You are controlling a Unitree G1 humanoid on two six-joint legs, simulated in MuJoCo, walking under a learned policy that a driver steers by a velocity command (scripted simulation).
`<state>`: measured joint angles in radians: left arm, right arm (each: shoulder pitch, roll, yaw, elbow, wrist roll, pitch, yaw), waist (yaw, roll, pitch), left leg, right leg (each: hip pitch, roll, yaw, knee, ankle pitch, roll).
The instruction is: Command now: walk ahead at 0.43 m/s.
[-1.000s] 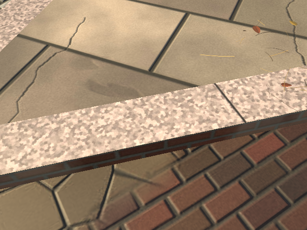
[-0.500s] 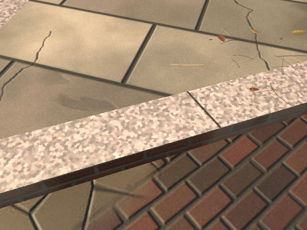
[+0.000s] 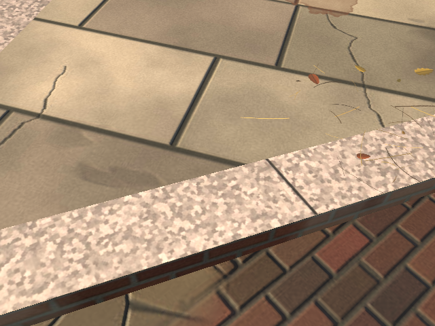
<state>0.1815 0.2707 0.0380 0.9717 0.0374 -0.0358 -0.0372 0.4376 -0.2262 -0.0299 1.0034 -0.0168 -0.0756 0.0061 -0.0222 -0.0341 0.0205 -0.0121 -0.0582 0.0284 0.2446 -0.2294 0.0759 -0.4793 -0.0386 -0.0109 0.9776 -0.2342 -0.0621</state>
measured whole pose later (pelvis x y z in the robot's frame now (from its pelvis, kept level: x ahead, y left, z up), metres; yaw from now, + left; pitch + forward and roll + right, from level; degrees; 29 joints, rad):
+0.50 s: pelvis +0.20 -0.05 -0.01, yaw +1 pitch -1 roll +0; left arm 0.23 0.19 0.00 1.03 0.02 -0.07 0.01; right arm 0.21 -0.21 -0.02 1.02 -0.03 -0.01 -0.02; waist 0.00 0.03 0.10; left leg -0.39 0.02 -0.03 0.88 -0.40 0.02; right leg -0.26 0.06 -0.10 0.37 -0.10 -0.11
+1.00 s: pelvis +0.25 -0.03 +0.00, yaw +0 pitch -2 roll +0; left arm 0.27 0.16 0.00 1.12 0.01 -0.02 0.04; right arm 0.28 -0.14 0.01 1.15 -0.01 -0.02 -0.05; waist 0.01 0.00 0.03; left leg -0.13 -0.01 0.01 0.39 -0.23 0.01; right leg -0.16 0.04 -0.07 0.36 -0.18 -0.06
